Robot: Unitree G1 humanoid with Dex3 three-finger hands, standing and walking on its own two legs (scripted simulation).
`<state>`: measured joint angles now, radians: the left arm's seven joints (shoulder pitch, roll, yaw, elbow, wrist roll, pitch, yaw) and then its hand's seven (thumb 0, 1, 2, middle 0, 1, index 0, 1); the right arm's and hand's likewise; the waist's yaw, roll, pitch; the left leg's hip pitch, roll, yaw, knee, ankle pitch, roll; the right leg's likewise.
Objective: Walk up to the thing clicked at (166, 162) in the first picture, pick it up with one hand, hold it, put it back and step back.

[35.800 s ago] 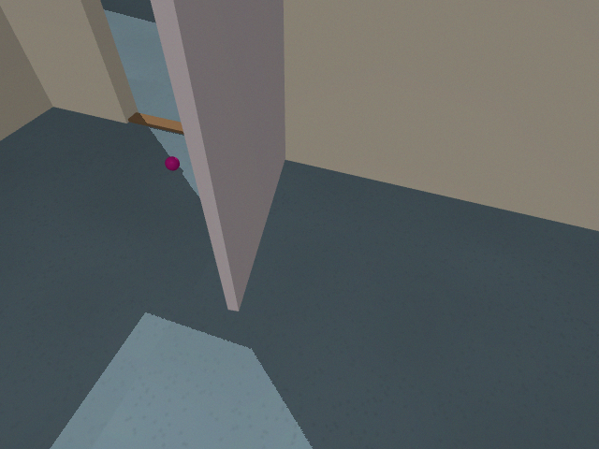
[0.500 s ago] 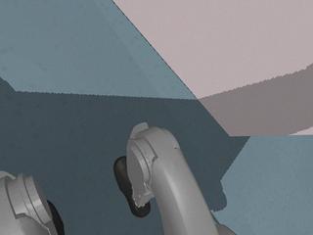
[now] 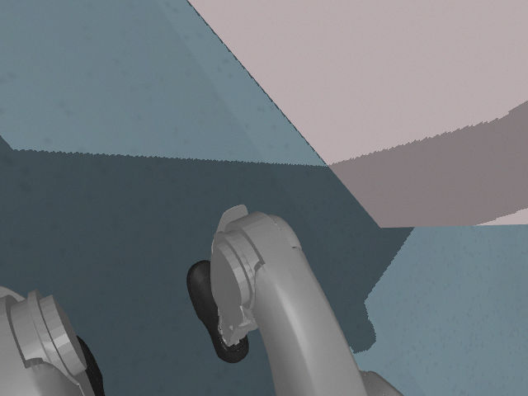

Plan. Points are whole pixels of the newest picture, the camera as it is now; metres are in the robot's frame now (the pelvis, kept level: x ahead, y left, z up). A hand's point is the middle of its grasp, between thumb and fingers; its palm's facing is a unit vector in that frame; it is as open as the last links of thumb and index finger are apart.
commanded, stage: close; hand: left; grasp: from above
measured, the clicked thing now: out of the picture +0.48 +0.29 -0.28
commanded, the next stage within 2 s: settle in 0.86 s
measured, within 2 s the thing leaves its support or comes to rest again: leaves its support in 1.22 s
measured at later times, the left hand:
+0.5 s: hand out of the picture +0.47 +0.29 -0.26, palm faces -0.45 -0.15 -0.88, open 9.3 cm
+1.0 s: hand out of the picture +0.47 +0.29 -0.26, palm faces -0.44 -0.14 -0.89, open 9.2 cm
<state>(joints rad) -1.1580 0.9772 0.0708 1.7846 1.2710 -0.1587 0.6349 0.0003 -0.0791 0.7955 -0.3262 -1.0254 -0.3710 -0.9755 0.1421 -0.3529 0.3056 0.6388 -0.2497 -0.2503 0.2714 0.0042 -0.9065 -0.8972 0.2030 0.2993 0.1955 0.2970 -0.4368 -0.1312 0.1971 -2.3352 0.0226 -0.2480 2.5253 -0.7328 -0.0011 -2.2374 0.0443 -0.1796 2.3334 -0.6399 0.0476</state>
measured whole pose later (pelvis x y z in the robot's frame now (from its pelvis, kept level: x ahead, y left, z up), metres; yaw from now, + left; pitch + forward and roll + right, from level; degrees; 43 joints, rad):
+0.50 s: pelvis +0.00 +0.00 +0.00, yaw +0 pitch +30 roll -15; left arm -1.15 0.99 0.08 1.77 1.25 -0.15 0.62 0.00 0.11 0.64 -0.51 -0.91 -0.55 -0.85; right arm 0.15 -0.36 0.31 0.63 -0.24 -0.25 0.27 0.00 -0.91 -0.90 0.20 0.30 0.20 0.30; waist -0.44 -0.13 0.20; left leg -2.33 0.02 -0.26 2.52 -0.73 0.00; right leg -2.23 0.05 -0.19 2.32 -0.64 0.05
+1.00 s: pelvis +0.00 +0.00 +0.01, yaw -1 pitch +29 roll -15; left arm -1.17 1.01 0.05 1.78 1.24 -0.14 0.63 0.00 0.09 0.54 -0.63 -0.81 -0.67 -0.75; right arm 0.15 -0.36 0.33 0.61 -0.24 -0.24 0.26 0.00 -0.91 -0.90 0.20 0.30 0.20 0.30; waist -0.45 -0.14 0.21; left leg -2.32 0.02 -0.26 2.51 -0.73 0.00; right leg -2.22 0.05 -0.19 2.31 -0.63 0.05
